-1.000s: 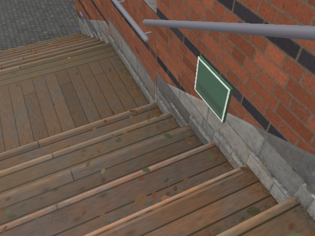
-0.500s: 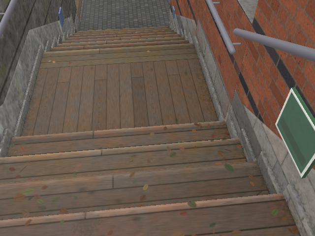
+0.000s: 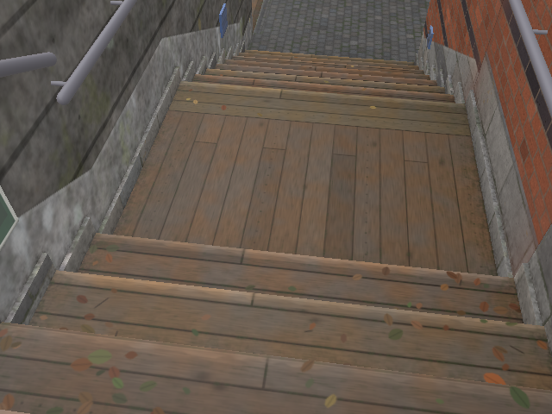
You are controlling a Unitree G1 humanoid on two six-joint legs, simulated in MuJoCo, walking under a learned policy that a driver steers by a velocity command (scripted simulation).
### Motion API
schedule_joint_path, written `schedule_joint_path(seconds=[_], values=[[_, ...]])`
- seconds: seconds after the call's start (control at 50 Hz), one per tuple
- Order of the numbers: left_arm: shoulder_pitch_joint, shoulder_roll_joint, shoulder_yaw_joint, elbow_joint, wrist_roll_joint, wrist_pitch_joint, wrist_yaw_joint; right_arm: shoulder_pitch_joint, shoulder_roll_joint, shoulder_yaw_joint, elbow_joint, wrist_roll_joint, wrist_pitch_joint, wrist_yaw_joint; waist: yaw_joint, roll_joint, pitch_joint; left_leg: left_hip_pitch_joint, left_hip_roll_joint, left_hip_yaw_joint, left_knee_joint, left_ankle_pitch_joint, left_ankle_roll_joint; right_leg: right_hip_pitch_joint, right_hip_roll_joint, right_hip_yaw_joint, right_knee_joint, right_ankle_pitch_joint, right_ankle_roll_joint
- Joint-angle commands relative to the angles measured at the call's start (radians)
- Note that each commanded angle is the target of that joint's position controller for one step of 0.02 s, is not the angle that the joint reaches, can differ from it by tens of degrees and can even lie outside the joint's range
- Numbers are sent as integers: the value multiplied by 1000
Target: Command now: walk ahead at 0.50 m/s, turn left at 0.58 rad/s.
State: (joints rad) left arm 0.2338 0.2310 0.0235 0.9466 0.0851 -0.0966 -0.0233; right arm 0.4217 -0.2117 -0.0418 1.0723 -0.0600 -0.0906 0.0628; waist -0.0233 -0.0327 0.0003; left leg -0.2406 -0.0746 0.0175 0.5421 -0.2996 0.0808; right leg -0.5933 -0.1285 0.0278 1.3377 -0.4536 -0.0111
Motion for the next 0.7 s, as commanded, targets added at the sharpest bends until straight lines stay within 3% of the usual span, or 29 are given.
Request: schedule_joint_path(seconds=[0.02,0.04,0.06,0.08,0.1,0.12,0.16,0.2,0.22,0.24,0.26,0.28,0.3,0.32,0.34,0.36,0.38,0.4,0.42,0.44,0.46,0.48,0.5,0.56,0.58,0.62,0.64,0.66,0.7], values=[[135,-41,-23,-41,19,21,-1,-134,-88,13,-132,10,-30,10,99,126,78,-468,244,-263,-190,153,262,189,9,-4,-273,280,-36],[231,-51,-38,-14,33,16,-25,-132,-81,20,-143,-29,-34,11,120,89,72,-599,210,-225,-78,138,241,291,32,-19,-223,487,-41],[246,-49,-43,-15,44,9,-39,-109,-79,21,-161,-47,-43,8,103,42,51,-615,160,-177,-3,144,234,308,53,-34,-287,616,-26],[120,-34,-50,-49,39,11,-45,-15,-32,34,-105,-54,-55,-7,33,39,74,-462,187,-261,89,-10,213,123,-6,97,-386,812,-3],[17,-2,-49,-90,30,14,-42,91,-23,40,-67,-34,-56,-20,-24,46,74,-269,225,-331,164,-68,218,-66,-15,97,-469,791,9],[-110,22,-61,-112,8,15,-38,119,-11,43,-77,-25,-55,-42,-89,-30,72,-220,194,-291,232,-187,168,-63,-35,103,-763,970,22],[-201,38,-56,-149,-4,33,-35,153,-80,45,-74,-48,-32,-34,-90,60,85,-392,173,-295,230,-286,161,187,26,-31,-787,890,29],[-213,72,-48,-162,8,44,-44,188,-73,51,-70,-43,-14,-26,-87,77,127,-346,208,-386,275,-302,156,221,12,-12,-874,812,11],[-173,88,-40,-149,5,39,-40,175,-85,48,-69,-28,-8,-30,-59,77,139,-320,210,-396,329,-270,137,283,23,-27,-955,829,-1],[-83,122,-20,-120,-16,29,-33,143,-140,37,-76,-30,8,-20,-10,57,119,-320,209,-379,400,-187,110,416,45,-58,-990,775,-20],[99,213,32,-58,-44,13,-25,152,-169,27,-58,-60,17,12,73,26,41,-354,169,-325,601,-84,53,639,51,-82,-925,761,-63],[360,295,71,29,-29,6,-37,269,-86,38,-5,-69,11,56,151,-102,-163,-522,61,-215,1011,-111,-55,1010,-57,11,-704,1035,-220],[445,334,72,43,-14,12,-69,447,4,42,0,-11,9,73,78,-296,-380,-734,-42,-93,1503,-535,-87,1250,-227,217,-632,1261,-342],[481,295,61,56,11,30,-89,268,-75,21,-75,26,10,69,153,-176,-270,-940,-45,-94,1692,-486,-94,1148,-261,377,-731,1072,-360],[410,275,59,62,-11,30,-97,104,-82,20,-166,35,4,32,148,-138,-120,-1156,-1,-99,1645,-354,-79,999,-316,527,-866,418,-378],[339,119,16,49,5,19,-89,-4,-90,23,-159,36,-4,-6,134,15,40,-1151,54,-131,1524,-153,-35,752,-242,424,-952,138,-289],[265,50,-12,35,10,22,-85,69,-44,42,-149,25,-4,-23,48,12,38,-1000,144,-197,1453,32,-8,538,-305,468,-985,178,-299],[166,3,-31,13,18,9,-71,75,11,58,-153,15,0,-31,-32,75,106,-856,206,-229,1282,122,9,298,-298,415,-1039,204,-307],[108,-41,-45,24,21,-8,-49,40,74,87,-175,-18,12,-27,-61,72,151,-848,239,-238,1147,219,38,179,-228,350,-1067,161,-292],[99,-41,-43,21,2,-34,-22,56,73,89,-168,-40,15,-16,-50,43,120,-822,228,-202,948,327,39,181,-141,262,-1062,152,-264],[127,-45,-42,26,-13,-60,-9,-18,12,70,-174,-33,7,-7,12,76,87,-697,210,-146,649,485,19,126,-79,142,-1070,197,-266],[202,-8,-43,54,-15,-67,-4,-118,-25,58,-191,-28,6,2,55,6,71,-618,201,-81,532,537,-12,119,-65,116,-1079,236,-274],[282,27,-40,105,-10,-65,-11,-144,-12,59,-192,-24,11,11,53,-48,57,-598,201,-78,555,543,-33,132,-73,144,-1069,306,-279],[289,106,-23,107,16,-47,-39,-133,-29,56,-195,-48,20,31,7,7,30,-563,156,-71,563,528,-45,201,-86,127,-931,575,-269],[348,56,-35,149,19,-47,-22,-213,-38,64,-221,-54,20,24,55,30,48,-799,200,-187,461,595,-57,442,-121,206,-877,516,-290],[590,-28,-52,232,17,-43,20,-335,-17,69,-259,-51,21,1,156,6,68,-1122,198,-205,261,626,-73,827,-144,269,-810,439,-283],[503,38,-18,176,-127,-2,40,-489,-53,28,-305,65,35,-29,134,28,112,-847,199,-78,215,631,-56,591,-110,227,-846,415,-225],[469,44,-19,158,-128,9,49,-504,-38,33,-300,77,43,-34,127,23,124,-705,177,-49,231,690,-50,468,-89,212,-854,397,-214],[420,8,-27,129,-115,14,51,-497,-1,32,-279,73,50,-13,110,45,137,-379,139,2,98,887,-28,244,-18,109,-842,189,-165]])
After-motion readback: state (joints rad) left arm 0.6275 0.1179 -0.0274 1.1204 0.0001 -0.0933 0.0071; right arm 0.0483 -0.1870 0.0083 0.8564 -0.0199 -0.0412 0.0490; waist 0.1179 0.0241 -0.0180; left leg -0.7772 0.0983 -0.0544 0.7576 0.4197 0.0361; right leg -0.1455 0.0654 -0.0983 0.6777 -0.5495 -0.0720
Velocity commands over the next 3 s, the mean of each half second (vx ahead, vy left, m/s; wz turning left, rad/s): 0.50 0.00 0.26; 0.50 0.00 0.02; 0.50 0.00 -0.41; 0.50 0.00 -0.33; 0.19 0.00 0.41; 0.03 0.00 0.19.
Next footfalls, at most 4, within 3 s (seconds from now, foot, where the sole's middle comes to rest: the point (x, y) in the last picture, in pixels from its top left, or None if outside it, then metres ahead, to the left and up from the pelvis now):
0.26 right None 0.31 -0.17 -0.93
0.90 left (255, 412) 0.66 0.07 -1.08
1.52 right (344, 336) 0.99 -0.25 -1.24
2.00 left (296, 282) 1.34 -0.09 -1.40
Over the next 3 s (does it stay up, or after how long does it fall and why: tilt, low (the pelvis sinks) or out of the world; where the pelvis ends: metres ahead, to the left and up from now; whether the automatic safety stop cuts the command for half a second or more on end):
stays up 1.40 -0.20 -0.65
